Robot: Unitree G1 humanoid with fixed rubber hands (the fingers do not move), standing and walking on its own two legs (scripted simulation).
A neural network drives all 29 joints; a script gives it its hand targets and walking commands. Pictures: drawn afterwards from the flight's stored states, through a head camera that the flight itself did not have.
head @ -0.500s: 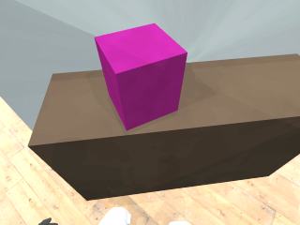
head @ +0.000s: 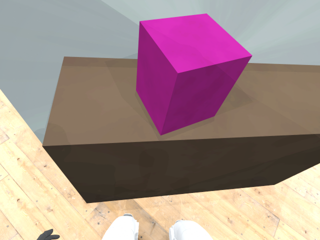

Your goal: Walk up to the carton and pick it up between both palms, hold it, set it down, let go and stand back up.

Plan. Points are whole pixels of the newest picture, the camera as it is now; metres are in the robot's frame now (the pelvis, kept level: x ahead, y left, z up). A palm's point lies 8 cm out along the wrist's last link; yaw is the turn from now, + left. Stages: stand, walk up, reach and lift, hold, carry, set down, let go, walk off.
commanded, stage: walk up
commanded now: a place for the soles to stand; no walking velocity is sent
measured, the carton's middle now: (182, 76) +0.52 -0.06 +0.08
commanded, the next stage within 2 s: none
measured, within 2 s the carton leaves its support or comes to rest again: neither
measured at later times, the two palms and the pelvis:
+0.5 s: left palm out of the picture +0.01 +0.33 -0.12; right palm out of the picture +0.02 -0.33 -0.04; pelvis -0.03 +0.00 +0.01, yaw +3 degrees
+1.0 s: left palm out of the picture -0.02 +0.22 -0.10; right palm out of the picture +0.02 -0.41 -0.09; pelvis -0.03 -0.08 +0.01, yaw +3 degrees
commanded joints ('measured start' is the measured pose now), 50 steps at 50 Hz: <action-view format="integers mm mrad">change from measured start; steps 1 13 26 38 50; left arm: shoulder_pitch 105 112 168 -91 200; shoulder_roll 210 233 241 279 222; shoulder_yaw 66 56 77 75 95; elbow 8 61 74 -20 -10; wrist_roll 26 33 43 58 31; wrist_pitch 34 50 45 -34 -46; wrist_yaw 9 19 7 46 49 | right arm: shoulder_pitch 34 13 -44 11 -81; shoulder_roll -269 -272 -299 -224 -150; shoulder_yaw -108 -108 -113 -110 -60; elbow -62 -76 -103 -44 -87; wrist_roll -26 -25 -49 -8 -6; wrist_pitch -17 4 35 67 1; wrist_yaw -27 -31 -18 0 3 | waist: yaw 3 7 40 -24 103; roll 156 152 195 -76 -146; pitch -111 -211 -179 156 -140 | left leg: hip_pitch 123 228 36 -203 -282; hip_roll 209 216 212 -43 -14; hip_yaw -463 -428 -391 -100 90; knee -488 -467 -456 433 56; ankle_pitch -514 -488 -564 -121 -189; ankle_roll -65 -111 14 -75 -50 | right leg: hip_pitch -215 -294 -57 -163 519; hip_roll -51 -31 -4 -284 -208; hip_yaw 89 98 16 379 194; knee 197 243 64 -742 -361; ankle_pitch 81 162 -70 -260 796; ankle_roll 1 24 11 -68 -93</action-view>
